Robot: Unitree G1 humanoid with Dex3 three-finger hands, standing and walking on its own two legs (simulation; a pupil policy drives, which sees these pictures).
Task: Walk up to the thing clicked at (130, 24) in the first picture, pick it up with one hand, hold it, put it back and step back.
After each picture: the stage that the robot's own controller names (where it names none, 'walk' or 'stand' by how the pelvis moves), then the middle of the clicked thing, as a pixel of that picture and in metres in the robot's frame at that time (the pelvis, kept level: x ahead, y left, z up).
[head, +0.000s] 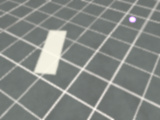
stand; (131, 22) +1.79 -0.64 -0.72
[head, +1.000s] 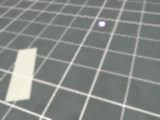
walk; (101, 27) +1.74 -0.12 -0.70
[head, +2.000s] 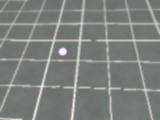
walk; (63, 54) +1.13 +0.27 -0.71
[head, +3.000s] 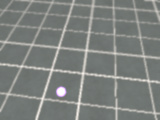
walk; (61, 94) +0.67 +0.21 -0.70
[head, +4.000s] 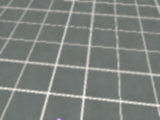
stand; out of the picture +0.41 +0.18 -0.70
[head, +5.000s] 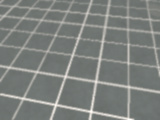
stand; out of the picture +0.36 +0.17 -0.72
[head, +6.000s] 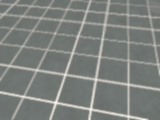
stand; out of the picture +0.37 +0.17 -0.73
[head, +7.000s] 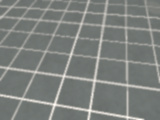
stand; out of the picture +0.36 +0.19 -0.73
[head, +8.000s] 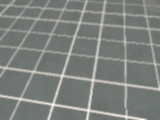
stand; out of the picture +0.35 +0.19 -0.73
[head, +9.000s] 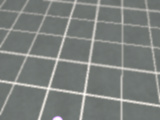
go down; out of the picture +0.37 +0.19 -0.70
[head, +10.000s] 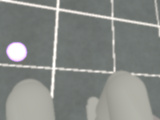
go down; (18, 55) +0.45 +0.21 -0.28
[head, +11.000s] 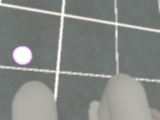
close in; (24, 58) +0.45 +0.21 -0.29
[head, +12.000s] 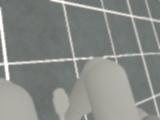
close in; out of the picture +0.44 +0.25 -0.23
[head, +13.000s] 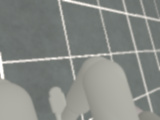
close; out of the picture +0.43 +0.25 -0.23
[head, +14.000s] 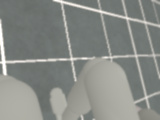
lift; out of the picture +0.39 +0.22 -0.23
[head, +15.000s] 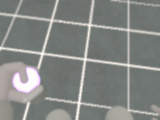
lift; (32, 87) +0.33 +0.18 -0.02
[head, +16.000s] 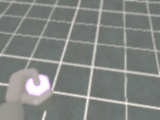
hold; (42, 94) +0.31 +0.16 +0.00
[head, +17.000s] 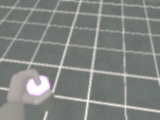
hold; (42, 94) +0.32 +0.16 +0.00
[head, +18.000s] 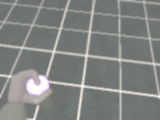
crouch; (42, 93) +0.33 +0.16 -0.05
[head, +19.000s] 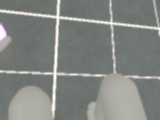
lower; out of the picture +0.48 +0.23 -0.10
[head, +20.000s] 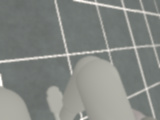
lower; out of the picture +0.44 +0.26 -0.23
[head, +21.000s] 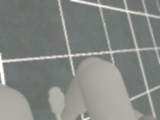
lower; out of the picture +0.43 +0.26 -0.23
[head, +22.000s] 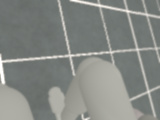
lower; out of the picture +0.43 +0.26 -0.23
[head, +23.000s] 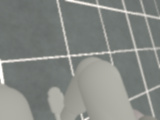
lower; out of the picture +0.43 +0.26 -0.23
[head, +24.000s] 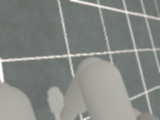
open; out of the picture +0.43 +0.24 -0.24
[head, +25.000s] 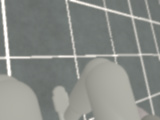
stand; out of the picture +0.42 +0.24 -0.23
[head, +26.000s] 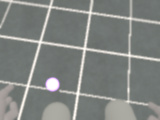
walk; (53, 86) +0.42 +0.17 -0.47
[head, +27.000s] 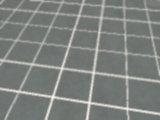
stand; out of the picture +0.36 +0.16 -0.66
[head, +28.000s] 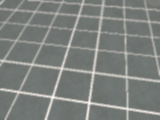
stand; out of the picture +0.36 +0.16 -0.67
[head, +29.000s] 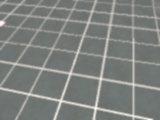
stand; out of the picture +0.37 +0.15 -0.72
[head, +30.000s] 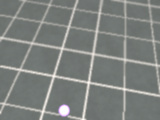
walk; (64, 112) +0.42 +0.10 -0.71
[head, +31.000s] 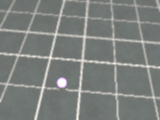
walk; (62, 85) +0.65 +0.17 -0.70
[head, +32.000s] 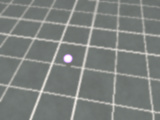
stand; (68, 61) +0.98 +0.18 -0.69
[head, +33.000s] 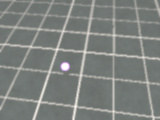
stand; (65, 69) +0.93 +0.19 -0.71
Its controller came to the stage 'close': yes
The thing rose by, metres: 0.71
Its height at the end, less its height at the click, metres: +0.00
